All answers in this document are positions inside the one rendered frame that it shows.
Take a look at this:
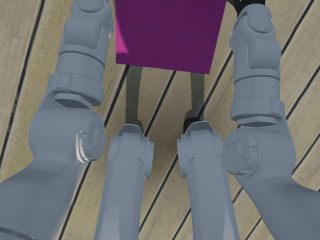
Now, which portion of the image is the robot left forearm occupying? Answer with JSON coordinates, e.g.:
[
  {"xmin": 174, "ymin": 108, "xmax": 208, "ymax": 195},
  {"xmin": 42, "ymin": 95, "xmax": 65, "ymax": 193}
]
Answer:
[{"xmin": 28, "ymin": 0, "xmax": 114, "ymax": 146}]

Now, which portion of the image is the right robot thigh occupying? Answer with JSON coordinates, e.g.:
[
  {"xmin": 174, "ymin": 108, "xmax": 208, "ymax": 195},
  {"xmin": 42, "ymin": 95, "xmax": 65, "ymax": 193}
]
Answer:
[{"xmin": 177, "ymin": 129, "xmax": 240, "ymax": 240}]

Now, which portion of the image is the robot right forearm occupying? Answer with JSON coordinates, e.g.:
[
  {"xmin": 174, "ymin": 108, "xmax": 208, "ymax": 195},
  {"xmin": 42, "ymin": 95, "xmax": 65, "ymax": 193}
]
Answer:
[{"xmin": 229, "ymin": 3, "xmax": 294, "ymax": 144}]

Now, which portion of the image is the robot thigh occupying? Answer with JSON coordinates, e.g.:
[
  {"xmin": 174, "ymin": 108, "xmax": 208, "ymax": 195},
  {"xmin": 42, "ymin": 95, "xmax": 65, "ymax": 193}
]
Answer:
[
  {"xmin": 93, "ymin": 132, "xmax": 154, "ymax": 240},
  {"xmin": 177, "ymin": 129, "xmax": 240, "ymax": 240}
]

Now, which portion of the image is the robot right upper arm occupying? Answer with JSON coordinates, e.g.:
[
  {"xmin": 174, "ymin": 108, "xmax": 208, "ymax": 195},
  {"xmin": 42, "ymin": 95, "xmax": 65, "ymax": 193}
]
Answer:
[{"xmin": 220, "ymin": 126, "xmax": 320, "ymax": 240}]

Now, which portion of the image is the left robot thigh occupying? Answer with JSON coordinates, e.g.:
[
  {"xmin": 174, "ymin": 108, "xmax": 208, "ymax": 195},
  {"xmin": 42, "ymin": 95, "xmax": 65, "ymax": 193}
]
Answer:
[{"xmin": 93, "ymin": 132, "xmax": 154, "ymax": 240}]

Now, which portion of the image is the right robot hand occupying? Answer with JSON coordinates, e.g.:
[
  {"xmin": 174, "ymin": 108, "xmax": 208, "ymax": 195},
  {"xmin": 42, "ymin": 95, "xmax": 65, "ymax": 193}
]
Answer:
[{"xmin": 227, "ymin": 0, "xmax": 266, "ymax": 18}]

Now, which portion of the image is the robot left upper arm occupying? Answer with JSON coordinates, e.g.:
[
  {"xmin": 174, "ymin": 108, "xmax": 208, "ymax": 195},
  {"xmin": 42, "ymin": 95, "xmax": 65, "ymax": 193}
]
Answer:
[{"xmin": 0, "ymin": 106, "xmax": 107, "ymax": 240}]

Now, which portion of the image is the carton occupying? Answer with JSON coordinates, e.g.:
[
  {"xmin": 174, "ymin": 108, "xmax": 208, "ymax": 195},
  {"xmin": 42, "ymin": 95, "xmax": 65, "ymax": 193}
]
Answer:
[{"xmin": 115, "ymin": 0, "xmax": 227, "ymax": 74}]

